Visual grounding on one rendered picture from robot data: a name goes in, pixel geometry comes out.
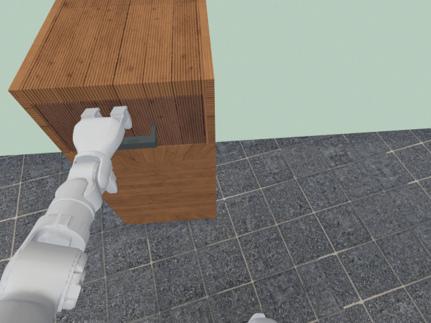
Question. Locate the cabinet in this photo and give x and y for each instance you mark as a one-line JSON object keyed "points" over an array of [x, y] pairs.
{"points": [[117, 49]]}

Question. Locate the robot left forearm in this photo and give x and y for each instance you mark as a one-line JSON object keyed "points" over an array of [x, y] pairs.
{"points": [[72, 211]]}

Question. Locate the handle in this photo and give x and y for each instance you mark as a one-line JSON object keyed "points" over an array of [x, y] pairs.
{"points": [[140, 142]]}

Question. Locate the left robot upper arm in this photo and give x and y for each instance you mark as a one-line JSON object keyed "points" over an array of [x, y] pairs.
{"points": [[45, 279]]}

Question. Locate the robot left hand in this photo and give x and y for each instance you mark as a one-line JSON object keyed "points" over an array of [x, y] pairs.
{"points": [[102, 134]]}

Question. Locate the drawer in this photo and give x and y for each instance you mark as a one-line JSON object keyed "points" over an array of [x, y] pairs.
{"points": [[179, 119]]}

